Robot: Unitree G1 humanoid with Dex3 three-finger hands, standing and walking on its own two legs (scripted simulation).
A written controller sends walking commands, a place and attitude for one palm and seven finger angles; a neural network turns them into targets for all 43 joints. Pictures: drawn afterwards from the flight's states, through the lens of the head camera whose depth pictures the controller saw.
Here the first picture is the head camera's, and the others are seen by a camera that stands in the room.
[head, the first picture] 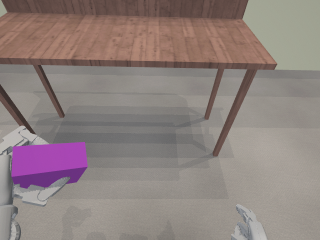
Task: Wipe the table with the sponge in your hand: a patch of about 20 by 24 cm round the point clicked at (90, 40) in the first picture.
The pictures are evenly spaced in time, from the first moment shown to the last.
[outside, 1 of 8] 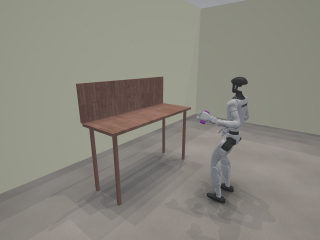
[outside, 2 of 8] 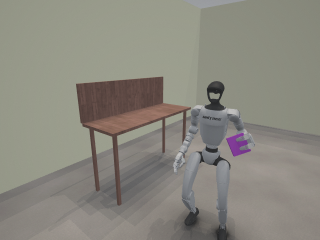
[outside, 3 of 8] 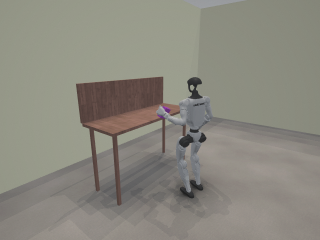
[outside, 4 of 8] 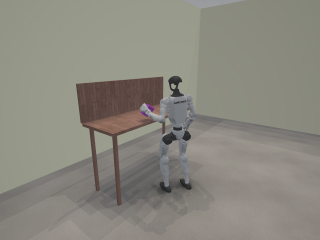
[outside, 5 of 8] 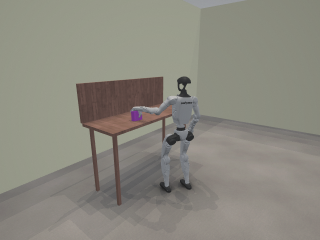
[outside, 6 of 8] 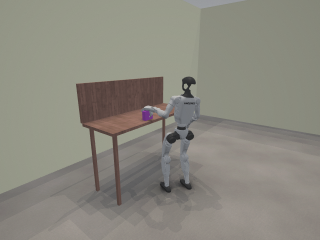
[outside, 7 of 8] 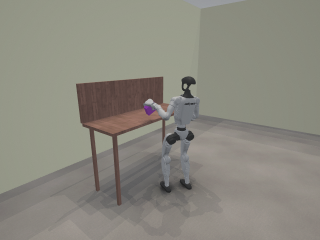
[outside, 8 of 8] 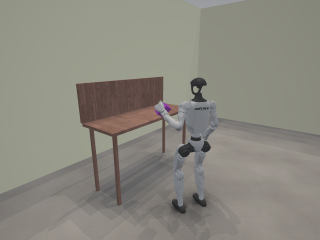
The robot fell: no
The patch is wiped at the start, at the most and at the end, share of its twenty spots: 0.00 1.00 1.00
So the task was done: yes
